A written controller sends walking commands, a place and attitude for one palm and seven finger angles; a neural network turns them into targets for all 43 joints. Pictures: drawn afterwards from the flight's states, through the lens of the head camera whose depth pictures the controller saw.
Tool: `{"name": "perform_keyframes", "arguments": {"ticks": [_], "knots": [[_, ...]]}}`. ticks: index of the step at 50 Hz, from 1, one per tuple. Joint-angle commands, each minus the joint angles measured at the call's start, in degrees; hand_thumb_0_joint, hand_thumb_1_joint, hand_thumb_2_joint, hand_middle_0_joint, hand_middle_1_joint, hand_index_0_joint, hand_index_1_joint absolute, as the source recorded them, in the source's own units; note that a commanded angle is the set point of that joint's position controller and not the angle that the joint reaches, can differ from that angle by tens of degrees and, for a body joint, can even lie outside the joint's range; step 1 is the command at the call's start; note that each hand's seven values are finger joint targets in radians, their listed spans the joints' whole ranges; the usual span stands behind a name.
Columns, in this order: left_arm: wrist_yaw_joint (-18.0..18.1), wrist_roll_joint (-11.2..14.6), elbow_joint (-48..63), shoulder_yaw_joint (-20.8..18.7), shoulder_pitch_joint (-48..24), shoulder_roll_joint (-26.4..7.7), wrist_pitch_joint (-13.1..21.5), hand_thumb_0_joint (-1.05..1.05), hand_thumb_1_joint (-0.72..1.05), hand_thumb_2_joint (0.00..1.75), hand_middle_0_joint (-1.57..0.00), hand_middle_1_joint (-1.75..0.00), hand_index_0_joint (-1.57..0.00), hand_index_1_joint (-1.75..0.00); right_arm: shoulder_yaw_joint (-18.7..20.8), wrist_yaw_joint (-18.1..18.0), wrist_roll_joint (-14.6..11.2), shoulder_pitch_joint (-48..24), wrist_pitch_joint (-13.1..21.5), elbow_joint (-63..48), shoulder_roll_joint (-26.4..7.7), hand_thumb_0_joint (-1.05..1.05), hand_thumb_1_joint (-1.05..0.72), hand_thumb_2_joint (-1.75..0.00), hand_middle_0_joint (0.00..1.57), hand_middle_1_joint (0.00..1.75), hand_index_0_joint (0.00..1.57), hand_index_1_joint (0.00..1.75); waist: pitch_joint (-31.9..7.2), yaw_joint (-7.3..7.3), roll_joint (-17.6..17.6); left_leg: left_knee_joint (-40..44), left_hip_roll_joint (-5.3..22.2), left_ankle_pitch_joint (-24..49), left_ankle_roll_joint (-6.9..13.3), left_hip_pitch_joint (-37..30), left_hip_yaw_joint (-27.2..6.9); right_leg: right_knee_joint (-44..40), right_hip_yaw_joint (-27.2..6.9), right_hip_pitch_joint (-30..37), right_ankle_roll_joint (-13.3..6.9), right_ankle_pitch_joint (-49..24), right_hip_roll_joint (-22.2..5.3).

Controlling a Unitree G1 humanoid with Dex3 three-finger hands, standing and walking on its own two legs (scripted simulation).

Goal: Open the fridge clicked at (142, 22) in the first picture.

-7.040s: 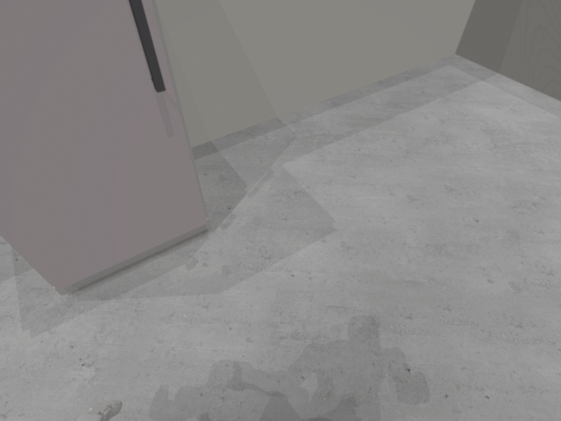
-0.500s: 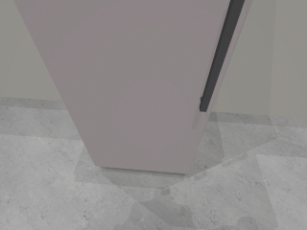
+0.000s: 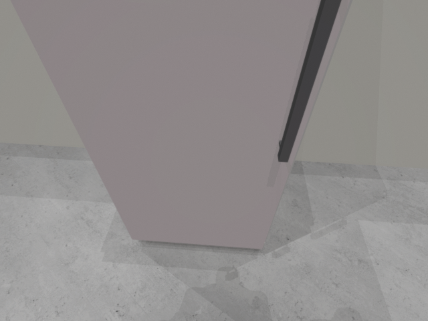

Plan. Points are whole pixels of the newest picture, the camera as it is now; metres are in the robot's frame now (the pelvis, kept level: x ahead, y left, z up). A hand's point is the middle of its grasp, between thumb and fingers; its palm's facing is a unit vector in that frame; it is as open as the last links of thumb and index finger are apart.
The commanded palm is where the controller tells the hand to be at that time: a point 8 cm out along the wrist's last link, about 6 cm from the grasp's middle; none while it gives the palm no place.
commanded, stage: shuffle to correct the standing spot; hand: right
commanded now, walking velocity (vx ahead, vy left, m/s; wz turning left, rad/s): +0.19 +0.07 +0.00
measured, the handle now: (304, 75) +0.52 -0.15 +0.21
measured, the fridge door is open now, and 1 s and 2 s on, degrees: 0 0 0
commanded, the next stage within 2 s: come to a stop and stand still in 0.10 s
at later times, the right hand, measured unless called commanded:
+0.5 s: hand out of the picture +0.15 -0.16 -0.17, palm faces +0.03 +0.97 -0.26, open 7.3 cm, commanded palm none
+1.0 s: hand out of the picture +0.04 -0.21 -0.18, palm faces +0.10 +0.98 -0.19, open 7.4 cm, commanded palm none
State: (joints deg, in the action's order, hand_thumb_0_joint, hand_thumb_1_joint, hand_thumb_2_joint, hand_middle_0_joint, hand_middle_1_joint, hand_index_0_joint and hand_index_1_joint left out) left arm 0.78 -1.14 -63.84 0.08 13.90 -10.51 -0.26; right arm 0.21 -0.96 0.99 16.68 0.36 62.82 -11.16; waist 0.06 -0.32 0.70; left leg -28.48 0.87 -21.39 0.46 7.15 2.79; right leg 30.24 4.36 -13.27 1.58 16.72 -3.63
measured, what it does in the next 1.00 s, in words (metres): steps on the spot: left foot, then right foot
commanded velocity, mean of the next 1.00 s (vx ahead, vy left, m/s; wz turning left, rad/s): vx -0.03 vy -0.02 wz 0.00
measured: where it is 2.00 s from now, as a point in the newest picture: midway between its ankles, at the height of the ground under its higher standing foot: outside the picture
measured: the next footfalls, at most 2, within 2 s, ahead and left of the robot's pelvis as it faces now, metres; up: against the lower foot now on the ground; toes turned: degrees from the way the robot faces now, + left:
left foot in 0.38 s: +0.13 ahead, +0.13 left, +0.00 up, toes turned +7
right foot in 0.76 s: +0.09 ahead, -0.10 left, +0.00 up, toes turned -6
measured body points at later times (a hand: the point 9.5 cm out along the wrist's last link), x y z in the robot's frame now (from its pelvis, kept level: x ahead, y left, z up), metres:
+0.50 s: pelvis +0.08 +0.03 -0.01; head +0.13 +0.04 +0.44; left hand +0.02 +0.24 -0.17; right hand +0.15 -0.21 -0.15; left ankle +0.09 +0.12 -0.73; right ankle -0.01 -0.11 -0.69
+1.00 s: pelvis +0.04 -0.02 +0.01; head +0.07 -0.05 +0.45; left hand +0.13 +0.20 -0.13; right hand +0.04 -0.26 -0.16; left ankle -0.01 +0.12 -0.69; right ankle +0.05 -0.10 -0.73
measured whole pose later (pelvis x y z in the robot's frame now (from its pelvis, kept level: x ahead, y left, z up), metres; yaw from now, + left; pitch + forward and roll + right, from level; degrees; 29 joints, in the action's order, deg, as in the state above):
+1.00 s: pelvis +0.04 -0.02 +0.01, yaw -2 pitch +1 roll +0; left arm 2.0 -0.8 -55.7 -1.0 10.1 -7.4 -0.1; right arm 2.6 -1.8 1.6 15.4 -2.8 58.9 -10.7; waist 1.8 -2.1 3.2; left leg -51.5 3.0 -23.6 -1.5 20.5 -0.1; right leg 25.2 5.9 -14.7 -4.6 12.0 2.0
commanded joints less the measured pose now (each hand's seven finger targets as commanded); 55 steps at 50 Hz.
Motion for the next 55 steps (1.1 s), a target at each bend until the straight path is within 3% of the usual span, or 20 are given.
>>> {"name": "perform_keyframes", "arguments": {"ticks": [1,5,8,10,14,17,18,19,20,21,27,33,36,37,38,39,40,45,52,55], "knots": [[-0.1,-0.3,2.7,-0.7,1.5,-3.9,1.3,0.0,0.9,0.9,-0.2,-0.3,-0.2,-0.3,2.0,0.0,0.1,5.8,0.3,-0.9,-7.1,0.0,-0.9,-0.9,0.2,0.3,0.2,0.3,8.7,-0.56,5.9,10.6,7.5,-6.5,4.9,6.0,-8.9,2.1,1.2,-6.1,-2.1,3.0,0.1],[0.2,-0.1,1.9,-0.9,5.1,-3.7,2.4,0.0,0.9,0.9,-0.2,-0.3,-0.2,-0.3,2.5,0.0,0.2,7.2,0.7,-0.5,-6.1,0.0,-0.9,-0.9,0.2,0.3,0.2,0.3,6.6,0.83,2.2,2.8,6.1,8.1,4.6,5.4,-4.7,1.8,1.1,-1.4,-3.0,-6.1,-1.1],[1.5,-0.7,-2.8,-2.8,18.7,-9.8,2.8,0.0,0.9,0.9,-0.2,-0.3,-0.2,-0.3,1.6,0.1,0.2,1.5,1.3,-3.4,-2.0,0.0,-0.9,-0.9,0.2,0.3,0.2,0.3,3.7,5.94,-18.9,-23.9,-1.7,-9.0,0.8,25.2,4.9,-7.8,-20.0,17.5,-12.6,-35.1,-16.5],[2.3,-0.9,-3.8,-2.2,21.3,-8.3,3.0,0.0,0.9,0.9,-0.2,-0.3,-0.2,-0.3,2.3,0.0,0.4,-3.2,1.4,-5.3,-2.8,0.0,-0.9,-0.9,0.2,0.3,0.2,0.3,5.5,6.31,-12.2,-35.3,2.1,-13.7,1.6,32.3,-1.0,-7.5,-21.1,17.9,-16.0,-48.5,-21.2],[2.9,-0.9,-0.2,-2.0,10.0,-6.9,3.0,0.0,0.9,0.9,-0.2,-0.3,-0.2,-0.3,2.4,0.9,-0.1,-1.3,0.5,-5.2,1.6,0.0,-0.9,-0.9,0.2,0.3,0.2,0.3,5.5,1.32,-11.4,-19.2,3.8,-7.9,0.7,18.5,-0.2,-7.9,-8.4,5.3,-9.9,-42.6,-14.2],[2.4,0.3,0.8,-2.3,7.1,-6.9,2.6,0.0,0.9,0.9,-0.2,-0.3,-0.2,-0.3,2.9,0.5,-0.1,7.4,1.0,-2.2,-0.1,0.0,-0.9,-0.9,0.2,0.3,0.2,0.3,-0.9,-2.66,-6.6,1.1,1.2,18.5,-1.0,2.0,3.9,-0.4,-1.9,1.8,-4.5,-31.4,-6.4],[2.1,0.6,0.9,-2.3,8.6,-4.7,2.6,0.0,0.9,0.9,-0.2,-0.3,-0.2,-0.3,3.4,0.0,0.1,9.4,1.7,-1.7,-3.3,0.0,-0.9,-0.9,0.2,0.3,0.2,0.3,-3.6,-2.89,-0.3,2.2,4.6,30.6,-0.6,-5.0,0.4,2.6,-1.8,-1.8,-2.6,-22.5,-4.8],[1.8,1.0,1.3,-2.0,10.3,-2.3,2.3,0.0,0.9,0.9,-0.2,-0.3,-0.2,-0.3,3.9,-0.8,0.2,10.1,2.0,-1.5,-7.3,0.0,-0.9,-0.9,0.2,0.3,0.2,0.3,-7.4,-2.65,8.4,-0.6,14.7,50.1,3.3,-9.9,-9.8,8.1,0.2,-6.4,-0.7,-4.1,-1.3],[2.0,1.5,1.6,-2.5,12.2,-1.1,1.6,0.0,0.9,0.9,-0.2,-0.3,-0.2,-0.3,4.1,-0.9,0.0,9.1,1.8,-2.1,-9.6,0.0,-0.9,-0.9,0.2,0.3,0.2,0.3,-9.5,-1.72,12.8,0.4,22.1,63.7,8.7,-9.0,-12.9,14.5,-0.2,-6.2,-0.1,15.1,1.4],[2.3,1.5,1.8,-2.7,10.4,-0.2,1.0,0.0,0.9,0.9,-0.2,-0.3,-0.2,-0.3,3.8,-1.1,0.1,7.5,1.6,-2.9,-8.9,0.0,-0.9,-0.9,0.2,0.3,0.2,0.3,-6.9,-2.24,12.0,0.6,22.9,68.8,10.9,-6.1,-11.7,19.9,-1.9,-7.0,-0.4,20.0,1.3],[1.2,0.7,3.0,-3.0,5.1,0.2,-1.3,0.0,0.9,0.9,-0.2,-0.3,-0.2,-0.3,3.9,-2.2,0.6,0.4,0.2,-5.9,-7.9,0.0,-0.9,-0.9,0.2,0.3,0.2,0.3,-1.1,-1.51,8.1,3.7,19.3,53.2,11.0,2.4,-7.9,29.3,-2.8,-11.5,0.3,13.1,1.8],[0.3,0.5,6.5,-3.0,2.2,-0.3,-1.2,0.0,0.9,0.9,-0.2,-0.3,-0.2,-0.3,4.7,-2.0,1.2,-2.0,-0.4,-8.5,-9.1,0.0,-0.9,-0.9,0.2,0.3,0.2,0.3,-3.0,-1.2,9.4,4.7,17.9,37.6,10.8,4.0,-8.4,16.0,-1.2,-7.5,0.7,9.0,2.5],[0.3,0.5,6.2,-3.0,5.1,-1.0,-0.4,0.0,0.9,0.9,-0.2,-0.3,-0.2,-0.3,4.6,-1.6,0.6,-4.3,-1.0,-9.2,-8.6,0.0,-0.9,-0.9,0.2,0.3,0.2,0.3,-3.1,1.47,8.5,1.9,14.3,24.8,6.6,10.3,-6.2,-0.6,0.9,3.8,0.1,-2.7,3.2],[0.4,0.5,6.1,-3.1,6.3,-2.9,0.0,0.0,0.9,0.9,-0.2,-0.3,-0.2,-0.3,4.1,-1.5,0.3,-4.1,-1.4,-9.6,-6.9,0.0,-0.9,-0.9,0.2,0.3,0.2,0.3,-3.4,1.99,3.5,-1.7,11.3,16.6,4.2,13.7,-4.3,-6.3,-1.2,8.8,-0.6,-6.6,0.6],[0.5,0.0,7.3,-3.9,5.4,-7.1,0.6,0.0,0.9,0.9,-0.2,-0.3,-0.2,-0.3,3.4,-1.2,0.1,-2.9,-2.0,-10.7,-3.4,0.0,-0.9,-0.9,0.2,0.3,0.2,0.3,-2.7,1.47,-11.6,-8.8,4.3,0.2,0.2,18.1,0.4,-12.1,-14.6,7.8,-4.4,-13.3,-10.2],[0.7,-0.4,9.2,-4.0,2.6,-9.6,0.2,0.0,0.9,0.9,-0.2,-0.3,-0.2,-0.3,3.2,-1.3,0.0,-3.9,-2.3,-11.3,-2.4,0.0,-0.9,-0.9,0.2,0.3,0.2,0.3,0.2,1.23,-17.6,-17.8,1.4,-11.5,-1.5,18.1,0.9,-15.4,-20.5,0.5,-10.5,-20.5,-16.5],[0.8,-0.7,10.3,-3.6,-1.3,-8.8,0.0,0.0,0.9,0.9,-0.2,-0.3,-0.2,-0.3,3.4,-1.4,0.1,-3.8,-2.6,-10.8,-3.2,0.0,-0.9,-0.9,0.2,0.3,0.2,0.3,1.6,0.23,-12.8,-23.7,2.4,-10.6,-1.0,14.9,-2.2,-15.8,-17.8,-5.5,-12.9,-17.0,-16.6],[1.5,0.0,10.8,-2.3,-3.3,-5.6,1.0,0.0,0.9,0.9,-0.2,-0.3,-0.2,-0.3,3.2,-0.8,0.7,0.9,-2.8,-6.4,-2.3,0.0,-0.9,-0.9,0.2,0.3,0.2,0.3,1.6,-1.72,-7.2,-29.8,2.2,-0.7,-1.7,16.1,-4.3,-16.0,-10.2,-3.0,-10.5,-15.9,-9.0],[1.6,-0.1,7.7,-3.3,3.2,-6.7,1.1,0.0,0.9,0.9,-0.2,-0.3,-0.2,-0.3,2.0,-0.9,0.5,0.1,-1.5,-6.1,-1.2,0.0,-0.9,-0.9,0.2,0.3,0.2,0.3,-3.4,1.17,-4.8,-6.6,2.4,-5.1,-2.3,11.5,-1.5,-12.7,-13.3,10.4,-12.1,-24.6,-10.3],[1.3,0.8,6.7,-3.0,2.4,-6.0,1.3,0.0,0.9,0.9,-0.2,-0.3,-0.2,-0.3,1.9,-1.3,0.3,4.7,-0.3,-3.5,-2.5,0.0,-0.9,-0.9,0.2,0.3,0.2,0.3,-5.6,-0.62,-2.0,9.0,3.2,9.4,-1.8,1.4,-2.3,-8.6,-10.3,7.2,-7.6,-21.6,-6.4]]}}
